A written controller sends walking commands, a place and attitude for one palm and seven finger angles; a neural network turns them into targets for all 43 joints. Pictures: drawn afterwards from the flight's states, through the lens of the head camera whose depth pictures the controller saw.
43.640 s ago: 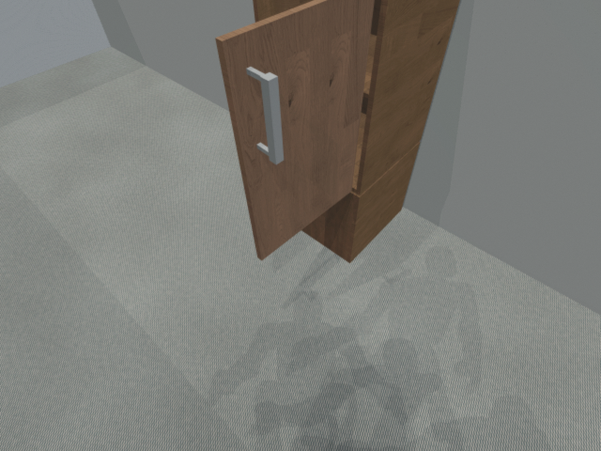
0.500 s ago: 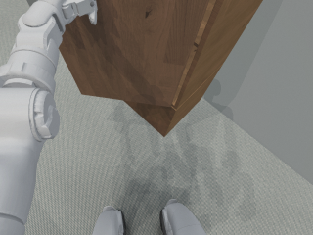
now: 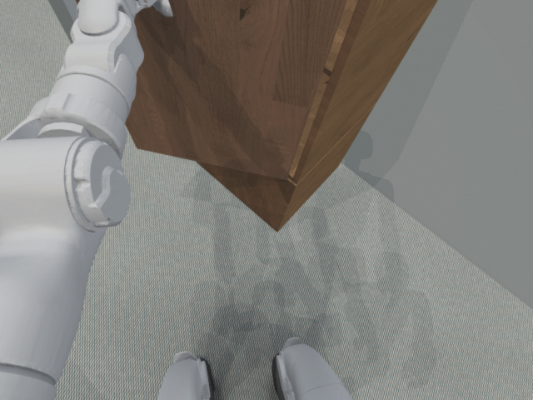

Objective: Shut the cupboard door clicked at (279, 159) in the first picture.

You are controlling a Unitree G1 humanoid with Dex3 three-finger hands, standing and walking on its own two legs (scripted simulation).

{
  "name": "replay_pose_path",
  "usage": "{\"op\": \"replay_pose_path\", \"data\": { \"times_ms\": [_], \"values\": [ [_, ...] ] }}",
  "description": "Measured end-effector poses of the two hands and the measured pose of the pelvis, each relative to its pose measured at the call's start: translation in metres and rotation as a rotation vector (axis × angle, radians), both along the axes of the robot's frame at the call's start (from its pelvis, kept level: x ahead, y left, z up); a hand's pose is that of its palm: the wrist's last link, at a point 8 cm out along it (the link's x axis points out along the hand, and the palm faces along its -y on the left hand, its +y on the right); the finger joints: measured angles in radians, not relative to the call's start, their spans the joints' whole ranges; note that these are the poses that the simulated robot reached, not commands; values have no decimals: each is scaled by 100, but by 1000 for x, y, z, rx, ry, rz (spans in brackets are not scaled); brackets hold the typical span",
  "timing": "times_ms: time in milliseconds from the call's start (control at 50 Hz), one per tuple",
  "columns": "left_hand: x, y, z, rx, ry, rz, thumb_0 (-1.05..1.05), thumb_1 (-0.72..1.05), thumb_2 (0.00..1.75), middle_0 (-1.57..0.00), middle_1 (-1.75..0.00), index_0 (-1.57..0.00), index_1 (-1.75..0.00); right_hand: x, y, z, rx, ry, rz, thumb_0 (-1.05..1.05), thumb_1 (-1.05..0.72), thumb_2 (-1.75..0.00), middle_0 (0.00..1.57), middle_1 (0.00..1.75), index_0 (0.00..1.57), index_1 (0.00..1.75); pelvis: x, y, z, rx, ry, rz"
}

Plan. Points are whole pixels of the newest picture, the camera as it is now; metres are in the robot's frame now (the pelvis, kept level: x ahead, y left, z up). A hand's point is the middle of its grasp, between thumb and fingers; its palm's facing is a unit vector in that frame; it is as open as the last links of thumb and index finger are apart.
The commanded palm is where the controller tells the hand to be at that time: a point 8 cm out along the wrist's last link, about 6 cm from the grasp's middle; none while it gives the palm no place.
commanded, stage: pull the fist back off the door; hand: left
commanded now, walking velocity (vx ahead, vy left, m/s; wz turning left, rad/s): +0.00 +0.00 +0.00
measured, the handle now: out of the picture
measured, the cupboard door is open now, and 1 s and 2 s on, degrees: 31 29 29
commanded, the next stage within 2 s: draw the hand back to the body in 0.74 s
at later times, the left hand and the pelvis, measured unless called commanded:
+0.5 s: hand (181, 5) +0.58 +0.00 +0.17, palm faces +0.04 -1.00 -0.01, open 3.1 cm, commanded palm +0.53 +0.06 +0.17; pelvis +0.03 -0.02 +0.03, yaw -1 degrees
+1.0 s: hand (179, 32) +0.51 +0.01 +0.19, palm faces +0.03 -1.00 +0.00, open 3.1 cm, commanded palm +0.46 +0.08 +0.18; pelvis +0.03 -0.02 +0.04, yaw -1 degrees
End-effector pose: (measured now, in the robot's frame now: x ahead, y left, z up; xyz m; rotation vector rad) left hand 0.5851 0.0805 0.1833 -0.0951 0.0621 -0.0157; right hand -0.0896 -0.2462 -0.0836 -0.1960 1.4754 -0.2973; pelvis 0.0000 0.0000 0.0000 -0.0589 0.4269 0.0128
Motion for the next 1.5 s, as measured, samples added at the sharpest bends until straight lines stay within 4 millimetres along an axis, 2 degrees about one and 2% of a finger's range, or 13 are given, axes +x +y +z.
{"op": "replay_pose_path", "data": {
  "times_ms": [80,240,360,480,600,800,880,960,1060,1200,1280,1380,1500],
  "values": [
    [0,-13,1,94,-50,133,5,93,100,-130,-150,-130,-150,0,6,-4,49,-9,4,0,-91,-90,20,30,20,30,1,-3,-4,4,18,-1],
    [-1,-14,-2,158,-36,76,3,95,96,-130,-150,-129,-150,-2,17,-4,114,21,-68,0,-91,-90,20,30,20,30,6,-9,7,17,-12,-18],
    [-14,-21,-5,98,-33,52,2,92,93,-130,-150,-129,-150,11,8,5,119,5,-59,0,-91,-90,20,30,20,30,19,-12,21,27,-54,-26],
    [-28,-24,-8,104,-65,54,2,91,91,-130,-150,-130,-150,42,-12,7,88,-60,-43,0,-91,-90,20,30,20,30,31,-15,28,37,-94,-34],
    [-50,-19,-13,102,-79,55,2,91,91,-130,-150,-130,-150,86,-28,4,74,-154,-16,0,-91,-90,20,30,20,30,39,-18,34,46,-142,-39],
    [-88,-14,-8,122,-85,49,2,90,90,-131,-150,-130,-150,163,-33,3,77,-348,58,0,-91,-90,20,30,20,30,38,-22,39,53,-219,-18],
    [-89,-20,-2,123,-78,44,2,90,90,-131,-150,-130,-150,176,-30,3,78,-390,82,0,-91,-90,20,30,20,30,31,-23,38,56,-225,-9],
    [-92,-21,7,95,-111,44,2,90,90,-131,-150,-130,-150,172,-27,2,88,-407,73,0,-91,-90,20,30,20,30,29,-23,38,61,-226,-24],
    [-113,1,3,106,-120,64,2,90,90,-130,-150,-130,-150,157,-23,3,110,-400,30,1,-91,-90,20,30,20,30,29,-24,43,66,-259,-50],
    [-165,43,4,119,-150,90,2,90,90,-130,-150,-130,-150,154,-26,8,97,-417,16,1,-91,-90,20,30,20,30,27,-24,50,60,-336,-47],
    [-191,58,13,124,-167,75,2,90,90,-131,-150,-130,-150,174,-28,15,73,-477,50,1,-91,-90,20,30,20,30,23,-23,52,57,-375,-33],
    [-219,73,20,118,-160,57,2,90,90,-128,-147,-127,-147,216,-25,34,53,-614,104,1,-91,-90,20,30,20,30,17,-20,55,59,-413,-26],
    [-261,92,29,270,-211,85,2,90,90,-118,-136,-117,-136,264,-9,65,54,-769,146,1,-91,-90,20,30,20,30,15,-17,62,63,-460,-26]
  ]
}}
